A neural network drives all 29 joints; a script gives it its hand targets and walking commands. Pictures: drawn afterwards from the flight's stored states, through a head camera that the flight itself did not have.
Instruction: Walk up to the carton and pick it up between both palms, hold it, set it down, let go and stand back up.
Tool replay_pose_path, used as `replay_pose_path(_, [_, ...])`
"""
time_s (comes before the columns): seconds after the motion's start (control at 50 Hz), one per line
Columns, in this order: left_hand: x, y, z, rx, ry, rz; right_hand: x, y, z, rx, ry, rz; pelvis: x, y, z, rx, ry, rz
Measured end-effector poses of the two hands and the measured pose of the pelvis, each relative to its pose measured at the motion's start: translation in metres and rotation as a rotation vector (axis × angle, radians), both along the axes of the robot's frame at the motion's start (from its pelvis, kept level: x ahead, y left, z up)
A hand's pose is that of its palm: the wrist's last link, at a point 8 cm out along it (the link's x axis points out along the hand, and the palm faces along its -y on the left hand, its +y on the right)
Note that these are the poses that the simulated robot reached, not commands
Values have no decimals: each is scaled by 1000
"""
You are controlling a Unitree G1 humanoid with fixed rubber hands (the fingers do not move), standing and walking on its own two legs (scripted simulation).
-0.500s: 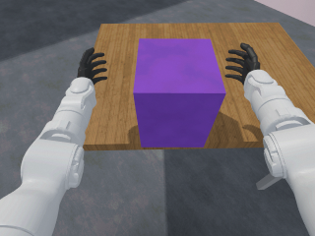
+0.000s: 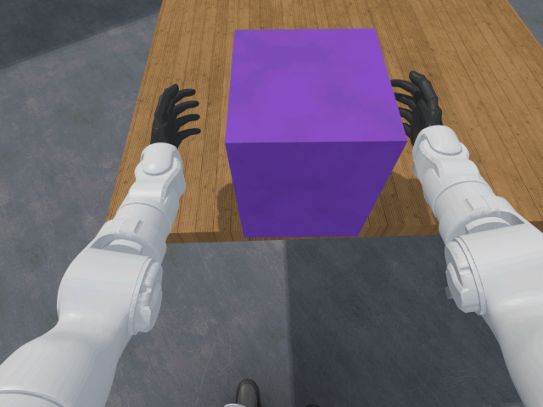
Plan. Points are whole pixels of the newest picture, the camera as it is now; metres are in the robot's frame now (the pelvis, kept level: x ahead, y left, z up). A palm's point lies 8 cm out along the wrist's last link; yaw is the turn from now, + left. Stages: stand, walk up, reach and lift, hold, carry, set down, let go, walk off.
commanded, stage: reach and lift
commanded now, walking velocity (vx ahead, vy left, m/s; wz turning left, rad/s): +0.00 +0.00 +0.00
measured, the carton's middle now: (302, 143) +0.49 +0.00 +0.06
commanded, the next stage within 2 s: none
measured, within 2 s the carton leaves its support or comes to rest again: neither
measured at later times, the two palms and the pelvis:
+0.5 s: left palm (195, 136) +0.47 +0.15 +0.10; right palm (402, 127) +0.49 -0.14 +0.11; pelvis +0.02 -0.01 +0.01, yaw +2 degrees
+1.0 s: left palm (196, 145) +0.45 +0.15 +0.09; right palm (402, 135) +0.47 -0.14 +0.11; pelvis +0.03 -0.02 +0.02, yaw +4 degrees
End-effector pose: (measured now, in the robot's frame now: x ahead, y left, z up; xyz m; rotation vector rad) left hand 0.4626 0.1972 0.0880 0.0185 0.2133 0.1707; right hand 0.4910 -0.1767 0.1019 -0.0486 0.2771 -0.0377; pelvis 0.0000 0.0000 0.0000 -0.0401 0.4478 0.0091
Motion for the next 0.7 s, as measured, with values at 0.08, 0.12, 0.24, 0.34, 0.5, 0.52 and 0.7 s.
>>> replay_pose_path(0.08, [2, -6, 4, 4, -4, -6, 1, 8, 0, 6, -1, 8, 2, 1, 2, 1, -12, 1])
replay_pose_path(0.12, [2, -7, 5, 5, -4, -5, 2, 14, 0, 8, -3, 13, 3, 1, 4, 2, -20, 2])
replay_pose_path(0.24, [0, -13, 8, 6, -8, 0, 2, 26, 3, 16, -13, 5, 8, 0, 7, 5, -46, 12])
replay_pose_path(0.34, [0, -20, 9, 7, -16, 4, 1, 29, 4, 15, -18, -13, 13, -2, 9, 10, -67, 18])
replay_pose_path(0.5, [3, -43, 9, 7, -19, -20, -4, 33, 4, 9, -44, -24, 19, -7, 13, 19, -105, 20])
replay_pose_path(0.52, [3, -46, 8, 8, -17, -24, -4, 34, 4, 6, -49, -25, 20, -8, 13, 21, -110, 21])
replay_pose_path(0.7, [-2, -48, 7, 34, 15, -3, -9, 35, 3, -26, -69, -31, 25, -15, 16, 36, -166, 33])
